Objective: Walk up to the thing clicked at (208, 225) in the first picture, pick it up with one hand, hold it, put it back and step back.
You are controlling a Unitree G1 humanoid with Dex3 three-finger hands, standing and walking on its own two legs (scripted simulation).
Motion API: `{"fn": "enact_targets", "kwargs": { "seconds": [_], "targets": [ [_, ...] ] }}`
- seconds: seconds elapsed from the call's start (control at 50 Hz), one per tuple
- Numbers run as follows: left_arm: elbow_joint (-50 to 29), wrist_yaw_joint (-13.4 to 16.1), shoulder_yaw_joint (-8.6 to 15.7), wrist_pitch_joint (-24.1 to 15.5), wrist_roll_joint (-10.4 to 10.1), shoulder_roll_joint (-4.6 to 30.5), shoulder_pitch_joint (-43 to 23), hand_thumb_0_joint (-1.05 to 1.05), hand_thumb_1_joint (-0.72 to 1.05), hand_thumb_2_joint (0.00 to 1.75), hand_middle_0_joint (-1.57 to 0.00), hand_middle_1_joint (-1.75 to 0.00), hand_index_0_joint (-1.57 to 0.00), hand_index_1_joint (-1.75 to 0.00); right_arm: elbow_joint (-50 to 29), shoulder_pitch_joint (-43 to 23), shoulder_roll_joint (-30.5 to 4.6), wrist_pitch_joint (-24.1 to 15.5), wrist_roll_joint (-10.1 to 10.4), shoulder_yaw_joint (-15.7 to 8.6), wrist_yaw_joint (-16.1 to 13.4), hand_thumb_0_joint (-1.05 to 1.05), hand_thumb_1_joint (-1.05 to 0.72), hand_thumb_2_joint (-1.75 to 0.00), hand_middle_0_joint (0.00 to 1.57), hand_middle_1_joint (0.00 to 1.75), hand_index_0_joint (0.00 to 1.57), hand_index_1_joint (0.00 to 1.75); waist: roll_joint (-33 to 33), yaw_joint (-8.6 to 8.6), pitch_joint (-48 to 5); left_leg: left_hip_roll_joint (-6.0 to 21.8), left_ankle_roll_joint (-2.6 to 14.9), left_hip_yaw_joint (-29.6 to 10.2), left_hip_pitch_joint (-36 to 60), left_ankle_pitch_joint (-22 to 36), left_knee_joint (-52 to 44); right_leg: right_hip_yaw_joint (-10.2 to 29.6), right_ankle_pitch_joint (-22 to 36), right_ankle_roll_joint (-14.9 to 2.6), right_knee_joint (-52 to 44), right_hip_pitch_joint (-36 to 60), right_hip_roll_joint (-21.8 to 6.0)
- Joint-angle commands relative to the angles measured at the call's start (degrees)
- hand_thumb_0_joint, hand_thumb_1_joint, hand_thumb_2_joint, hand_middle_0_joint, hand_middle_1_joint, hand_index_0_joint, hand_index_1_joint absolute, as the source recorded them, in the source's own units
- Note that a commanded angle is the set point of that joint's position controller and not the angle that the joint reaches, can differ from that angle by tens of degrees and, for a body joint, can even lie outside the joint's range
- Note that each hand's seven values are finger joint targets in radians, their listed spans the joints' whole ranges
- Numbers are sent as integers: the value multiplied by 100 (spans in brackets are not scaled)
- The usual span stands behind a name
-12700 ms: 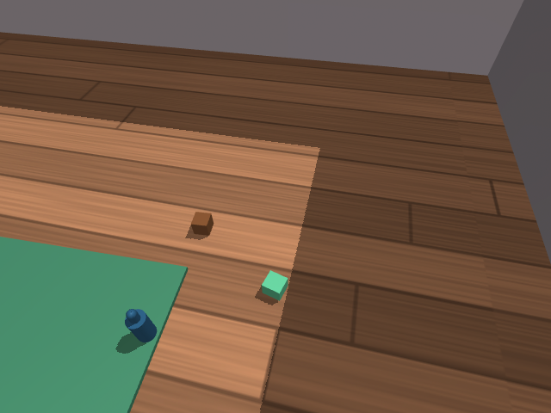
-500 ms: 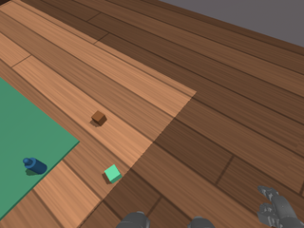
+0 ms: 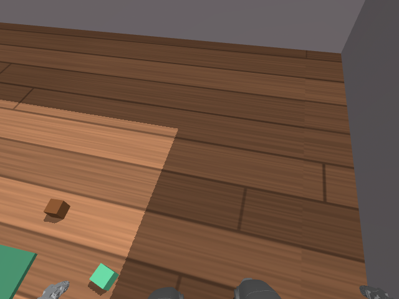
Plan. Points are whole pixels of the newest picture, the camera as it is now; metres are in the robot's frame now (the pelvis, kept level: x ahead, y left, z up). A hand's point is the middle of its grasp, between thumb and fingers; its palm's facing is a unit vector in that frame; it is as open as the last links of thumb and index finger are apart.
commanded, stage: walk up
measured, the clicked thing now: (57, 208) +0.63 +0.78 -0.71
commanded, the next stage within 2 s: stand in 1.84 s
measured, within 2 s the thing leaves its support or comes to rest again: neither
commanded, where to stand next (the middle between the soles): +0.07 +0.02 m, yaw -21 degrees
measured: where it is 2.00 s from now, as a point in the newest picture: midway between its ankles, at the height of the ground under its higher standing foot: outside the picture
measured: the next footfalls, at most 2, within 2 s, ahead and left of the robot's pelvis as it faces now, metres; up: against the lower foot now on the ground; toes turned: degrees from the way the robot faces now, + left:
left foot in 0.28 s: +0.11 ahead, +0.16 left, +0.00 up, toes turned -7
right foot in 0.62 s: +0.01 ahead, -0.09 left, +0.00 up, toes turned -20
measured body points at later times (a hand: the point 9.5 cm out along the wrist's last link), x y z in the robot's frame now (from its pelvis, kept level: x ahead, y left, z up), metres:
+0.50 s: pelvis +0.00 +0.05 +0.01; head +0.04 +0.07 +0.45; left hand +0.16 +0.35 -0.11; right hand -0.01 -0.27 -0.09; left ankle +0.07 +0.17 -0.71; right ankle -0.03 -0.08 -0.66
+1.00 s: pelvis +0.01 +0.04 +0.01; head +0.03 +0.03 +0.46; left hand +0.18 +0.32 -0.11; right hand +0.00 -0.27 -0.11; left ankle +0.10 +0.15 -0.71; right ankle -0.03 -0.07 -0.70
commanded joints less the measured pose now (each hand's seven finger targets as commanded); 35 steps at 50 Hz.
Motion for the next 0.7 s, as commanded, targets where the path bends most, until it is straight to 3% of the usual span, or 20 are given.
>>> {"fn": "enact_targets", "kwargs": {
  "seconds": [0.0,0.02,0.04,0.12,0.2,0.24,0.26,0.28,0.3,0.32,0.38,0.42,0.52,0.54,0.58,0.6,0.62,0.64,0.66,0.68],
  "targets": [
    [-269,235,460,-82,-55,1568,520,0,90,90,-20,-30,-20,-30,-486,-171,-935,-243,67,-228,-87,0,-90,-90,20,30,20,30,-787,332,-778,134,6,-665,-1574,-7,626,2610,838,-1211,-1685,1489,-1590],
    [-292,250,413,-66,-49,1504,405,0,90,90,-20,-30,-20,-30,-370,-20,-903,-220,61,-206,-84,0,-90,-90,20,30,20,30,-893,262,-744,66,-7,-498,-1314,309,500,2211,871,-1009,-1635,1159,-1307],
    [-295,253,397,-59,-44,1493,372,0,90,90,-20,-30,-20,-30,-325,102,-868,-208,34,-194,-87,0,-90,-90,20,30,20,30,-1073,222,-719,-12,-13,-422,-1182,471,378,2161,1025,-980,-1593,933,-1193],
    [-455,237,379,20,-2,1518,112,0,90,90,-20,-30,-20,-30,-218,245,-866,-185,11,-205,-100,0,-90,-90,20,30,20,30,-1321,177,-741,-154,-18,-242,-601,730,-116,1984,1294,-1054,-1458,233,-1064],
    [-559,213,346,182,-18,1450,-148,0,90,90,-20,-30,-20,-30,-98,278,-844,-277,64,-250,-155,0,-90,-90,20,30,20,30,-1470,139,-885,-410,-6,-125,346,1034,-1181,1850,1347,-946,-902,-387,-859],
    [-602,206,280,269,-92,1246,-353,0,90,90,-20,-30,-20,-30,66,688,-843,-342,-5,-288,-190,0,-90,-90,20,30,20,30,-1253,-155,-885,-529,64,-134,1226,1660,-2048,1743,1163,-631,-306,-1018,-651],
    [-607,220,217,302,-125,955,-179,0,90,90,-20,-30,-20,-30,55,745,-1015,-392,-88,-316,-219,0,-90,-90,20,30,20,30,-474,-166,-920,-38,193,-1015,1167,1050,-2888,1597,651,-386,530,-1099,-195],
    [-597,238,139,321,-143,692,-36,0,90,90,-20,-30,-20,-30,-55,499,-1546,-425,-109,-422,-236,0,-90,-90,20,30,20,30,761,-34,-775,1313,578,-2944,1049,368,-3745,952,-705,-97,1509,-1640,627],
    [-451,328,243,327,-76,1205,90,0,90,90,-20,-30,-20,-30,-135,197,-1834,-412,-14,-481,-201,0,-90,-90,20,30,20,30,705,-19,-721,2175,1196,-3649,513,354,-4077,970,-1518,15,2335,-1452,434],
    [-357,349,269,307,-29,1378,111,0,90,90,-20,-30,-20,-30,-179,-135,-1926,-411,-26,-535,-178,0,-90,-90,20,30,20,30,813,61,-484,2477,1693,-4044,37,-16,-4210,1042,-1593,20,2738,-1344,198],
    [27,183,426,293,-72,1372,348,0,90,90,-20,-30,-20,-30,-268,-445,-1309,-472,-94,-341,-219,0,-90,-90,20,30,20,30,408,261,-275,1286,1039,-2015,-5,518,-3675,819,-890,-16,2625,-1123,27],
    [7,51,404,302,-73,1179,257,0,90,90,-20,-30,-20,-30,-100,-171,-1355,-511,-82,-325,-201,0,-90,-90,20,30,20,30,600,146,-460,960,873,-1539,382,369,-3588,584,-747,11,2042,-1035,32],
    [47,-24,332,190,12,1012,173,0,90,90,-20,-30,-20,-30,-110,193,-1473,-448,-151,-333,-135,0,-90,-90,20,30,20,30,946,-97,-887,1214,1158,-1263,1142,313,-3292,26,-1524,120,424,-638,-51],
    [127,-10,332,166,22,990,229,0,90,90,-20,-30,-20,-30,-123,153,-1458,-413,-153,-317,-121,0,-90,-90,20,30,20,30,929,-69,-832,1180,1129,-1131,861,576,-3201,-109,-1419,106,120,-294,12],
    [429,59,325,97,51,849,729,0,90,90,-20,-30,-20,-30,-193,-162,-1357,-338,-96,-254,-90,0,-90,-90,20,30,20,30,768,267,-873,1054,932,-670,340,1261,-2595,-431,-357,7,-1119,709,161],
    [528,108,380,47,73,949,862,0,90,90,-20,-30,-20,-30,-215,-177,-1100,-318,-61,-147,-77,0,-90,-90,20,30,20,30,407,383,-893,882,718,-399,45,1493,-2039,-296,-46,-44,-1552,1204,197],
    [576,158,452,7,97,1175,988,0,90,90,-20,-30,-20,-30,-274,-213,-663,-319,-8,0,-81,0,-90,-90,20,30,20,30,-424,472,-926,593,415,-96,-582,1380,-1096,942,-176,-232,-1888,1601,-347],
    [353,193,498,-46,150,1628,626,0,90,90,-20,-30,-20,-30,-433,-425,-353,-321,35,119,-81,0,-90,-90,20,30,20,30,-1530,403,-581,-150,-19,191,-1764,311,-526,3303,-536,-815,-2330,1528,-1535],
    [290,172,532,-25,133,2015,456,0,90,90,-20,-30,-20,-30,-374,-685,-899,-314,-2,-40,-169,0,-90,-90,20,30,20,30,-1260,473,-328,75,8,-381,-1405,-302,-228,3811,-692,-1456,-2253,701,-2034],
    [280,156,517,4,60,1913,286,0,90,90,-20,-30,-20,-30,-220,-442,-1078,-361,-28,-125,-182,0,-90,-90,20,30,20,30,-1285,329,-149,155,34,-421,-1097,-288,-237,3507,-400,-1521,-2033,384,-1991]
  ]
}}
